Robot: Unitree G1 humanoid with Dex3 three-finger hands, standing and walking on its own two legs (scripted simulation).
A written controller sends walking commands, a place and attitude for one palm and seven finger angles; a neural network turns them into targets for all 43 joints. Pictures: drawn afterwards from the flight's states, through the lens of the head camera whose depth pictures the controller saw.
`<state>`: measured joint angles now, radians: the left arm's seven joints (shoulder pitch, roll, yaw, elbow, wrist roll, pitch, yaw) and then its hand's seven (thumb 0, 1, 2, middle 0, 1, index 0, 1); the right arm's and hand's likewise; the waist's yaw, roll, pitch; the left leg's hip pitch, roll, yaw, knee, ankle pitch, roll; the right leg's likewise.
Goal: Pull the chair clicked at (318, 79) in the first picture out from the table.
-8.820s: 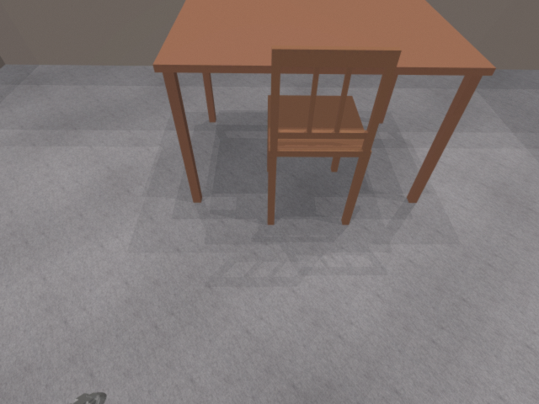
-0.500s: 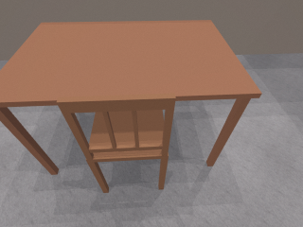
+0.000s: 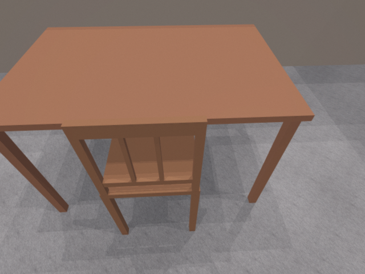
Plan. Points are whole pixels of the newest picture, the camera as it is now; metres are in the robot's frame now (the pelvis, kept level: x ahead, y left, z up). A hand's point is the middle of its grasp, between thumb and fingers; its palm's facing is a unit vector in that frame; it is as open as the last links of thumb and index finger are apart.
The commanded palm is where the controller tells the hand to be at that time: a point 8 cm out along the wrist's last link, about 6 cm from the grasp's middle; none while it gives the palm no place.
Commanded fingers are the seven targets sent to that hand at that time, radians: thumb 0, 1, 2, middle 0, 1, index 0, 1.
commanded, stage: come to a stop and stand still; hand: left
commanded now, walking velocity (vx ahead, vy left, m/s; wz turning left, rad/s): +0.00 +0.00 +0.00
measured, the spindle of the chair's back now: (128, 160) +0.47 +0.21 -0.11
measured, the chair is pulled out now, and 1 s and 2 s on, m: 0.00 0.00 0.00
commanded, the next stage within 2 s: look again from close up in 0.66 s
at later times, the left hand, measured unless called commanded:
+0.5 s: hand out of the picture -0.01 +0.14 -0.18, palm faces +0.05 -0.98 -0.19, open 7.3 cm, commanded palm none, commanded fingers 0.00 0.90 0.90 -0.20 -0.30 -0.20 -0.30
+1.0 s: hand out of the picture +0.02 +0.16 -0.19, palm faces -0.01 -0.98 -0.19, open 7.4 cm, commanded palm none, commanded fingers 0.00 0.90 0.90 -0.20 -0.30 -0.20 -0.30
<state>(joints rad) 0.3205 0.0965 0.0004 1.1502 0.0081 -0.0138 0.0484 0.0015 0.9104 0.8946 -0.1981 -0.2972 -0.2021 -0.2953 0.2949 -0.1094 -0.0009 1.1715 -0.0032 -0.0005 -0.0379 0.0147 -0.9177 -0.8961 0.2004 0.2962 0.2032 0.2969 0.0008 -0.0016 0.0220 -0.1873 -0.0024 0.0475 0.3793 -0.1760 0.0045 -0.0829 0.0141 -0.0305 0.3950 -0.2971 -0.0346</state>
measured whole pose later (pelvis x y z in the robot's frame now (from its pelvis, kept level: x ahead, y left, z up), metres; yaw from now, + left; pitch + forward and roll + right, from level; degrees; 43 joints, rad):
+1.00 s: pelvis +0.02 +0.00 -0.01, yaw -2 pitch -1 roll +0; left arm 0.34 0.14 -0.01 1.06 0.02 -0.02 0.06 0.00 0.91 0.89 -0.20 -0.30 -0.20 -0.30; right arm 0.24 -0.16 -0.01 1.04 0.00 -0.01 -0.03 0.01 -0.92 -0.90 0.20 0.30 0.20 0.30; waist -0.01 -0.01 0.02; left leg -0.25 0.00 0.04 0.57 -0.31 0.02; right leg -0.11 0.05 0.00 0.50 -0.38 -0.05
